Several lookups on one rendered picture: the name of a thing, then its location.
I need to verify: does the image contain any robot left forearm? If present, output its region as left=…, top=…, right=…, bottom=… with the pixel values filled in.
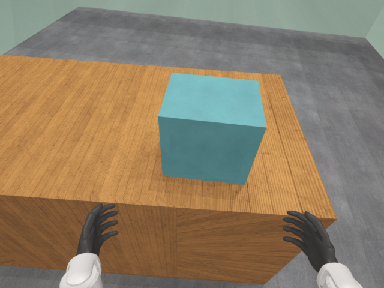
left=59, top=253, right=103, bottom=288

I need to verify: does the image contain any robot left hand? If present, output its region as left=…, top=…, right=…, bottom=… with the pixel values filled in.
left=76, top=203, right=118, bottom=256

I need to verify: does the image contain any robot right hand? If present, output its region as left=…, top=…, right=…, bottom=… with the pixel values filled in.
left=283, top=211, right=338, bottom=273

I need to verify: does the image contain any carton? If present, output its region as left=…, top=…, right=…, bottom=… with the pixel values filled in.
left=158, top=73, right=266, bottom=185

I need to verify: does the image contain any pedestal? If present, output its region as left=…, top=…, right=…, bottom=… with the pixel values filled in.
left=0, top=55, right=337, bottom=284

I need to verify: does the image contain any robot right forearm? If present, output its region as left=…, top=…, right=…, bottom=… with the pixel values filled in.
left=317, top=263, right=363, bottom=288

